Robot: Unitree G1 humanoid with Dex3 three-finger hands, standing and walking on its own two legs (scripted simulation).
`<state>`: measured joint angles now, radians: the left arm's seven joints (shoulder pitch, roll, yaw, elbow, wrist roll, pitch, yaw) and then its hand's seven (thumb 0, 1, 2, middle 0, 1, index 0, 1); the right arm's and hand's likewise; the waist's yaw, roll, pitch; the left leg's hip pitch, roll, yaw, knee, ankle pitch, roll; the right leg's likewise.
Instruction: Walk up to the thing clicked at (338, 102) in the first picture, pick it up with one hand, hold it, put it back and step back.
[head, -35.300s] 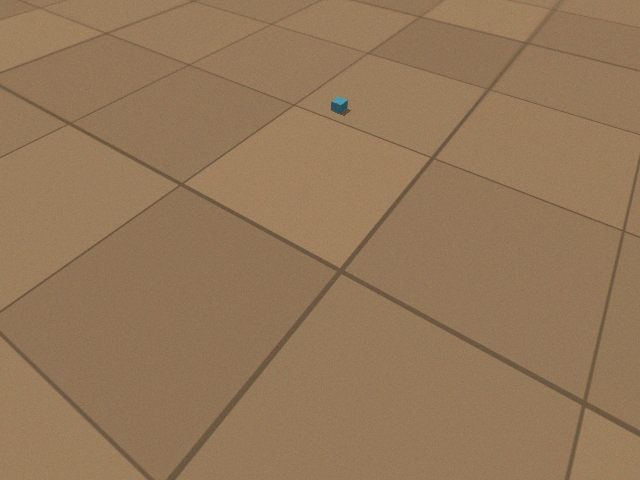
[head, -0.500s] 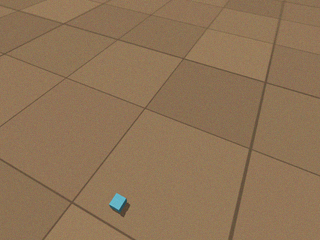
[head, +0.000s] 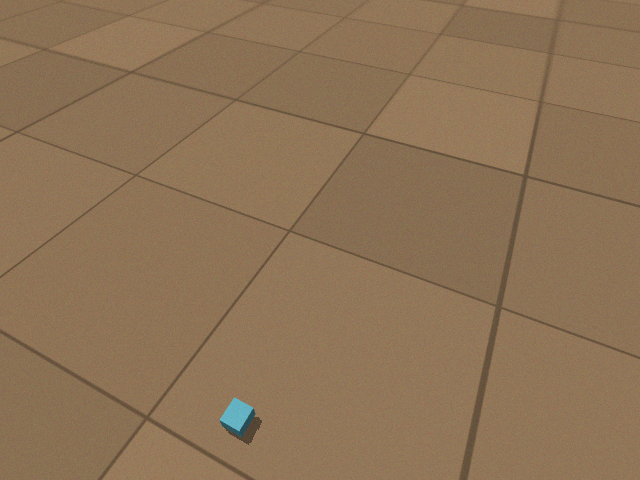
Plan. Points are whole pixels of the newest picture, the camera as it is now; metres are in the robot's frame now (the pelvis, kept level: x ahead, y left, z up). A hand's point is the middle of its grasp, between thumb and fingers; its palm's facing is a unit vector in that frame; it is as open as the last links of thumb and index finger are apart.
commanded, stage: stand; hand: left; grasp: from above
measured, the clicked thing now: (237, 417) +0.47 +0.24 -0.75
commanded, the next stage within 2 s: step back in 1.52 s
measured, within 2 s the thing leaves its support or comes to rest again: neither
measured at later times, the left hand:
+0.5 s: hand out of the picture +0.08 +0.23 -0.16, palm faces +0.01 -0.94 -0.34, open 7.4 cm
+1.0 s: hand out of the picture +0.09 +0.22 -0.15, palm faces +0.00 -0.94 -0.34, open 7.4 cm
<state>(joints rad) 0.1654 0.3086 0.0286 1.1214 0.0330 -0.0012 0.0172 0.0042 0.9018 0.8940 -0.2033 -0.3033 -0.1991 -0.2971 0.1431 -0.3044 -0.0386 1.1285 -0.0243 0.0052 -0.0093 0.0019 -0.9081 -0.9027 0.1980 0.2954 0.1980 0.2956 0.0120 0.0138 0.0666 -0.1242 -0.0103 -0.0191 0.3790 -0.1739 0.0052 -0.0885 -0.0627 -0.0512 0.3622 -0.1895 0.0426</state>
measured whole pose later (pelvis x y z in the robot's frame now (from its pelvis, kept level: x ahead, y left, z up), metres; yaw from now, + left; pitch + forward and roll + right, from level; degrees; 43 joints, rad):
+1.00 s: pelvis +0.02 -0.02 +0.00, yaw +0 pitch -3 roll +0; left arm 0.11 0.32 0.02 1.13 0.02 -0.01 0.00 0.00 0.90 0.89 -0.20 -0.30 -0.20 -0.30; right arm 0.10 -0.33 -0.01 1.15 -0.02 0.00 -0.01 0.00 -0.91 -0.90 0.20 0.30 0.20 0.30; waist 0.00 0.02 0.06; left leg -0.10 0.03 -0.03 0.32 -0.17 -0.03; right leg -0.07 -0.03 -0.06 0.32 -0.20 0.01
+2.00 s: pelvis -0.05 +0.03 -0.02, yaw -1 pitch -1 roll -1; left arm 0.03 0.40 0.07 0.90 0.00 0.06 0.02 0.00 0.90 0.89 -0.20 -0.30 -0.20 -0.30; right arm 0.14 -0.35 -0.05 0.91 -0.03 0.03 -0.02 0.00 -0.91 -0.90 0.20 0.30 0.20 0.30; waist -0.02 -0.04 0.22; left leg -0.30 -0.02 0.01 0.60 -0.28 0.05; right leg -0.43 0.10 0.13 1.13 -0.54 0.00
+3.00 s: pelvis -0.33 +0.02 -0.03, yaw -5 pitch -3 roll -2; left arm 0.22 0.37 0.09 0.87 0.03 0.05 -0.02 0.00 0.90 0.89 -0.20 -0.30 -0.20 -0.30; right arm 0.09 -0.41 -0.05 0.81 -0.02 0.04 -0.02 0.00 -0.90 -0.90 0.20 0.30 0.20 0.30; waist 0.01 0.05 0.18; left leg -0.47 0.06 -0.02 0.70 -0.24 0.00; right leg -0.22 0.04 0.01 0.67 -0.41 -0.01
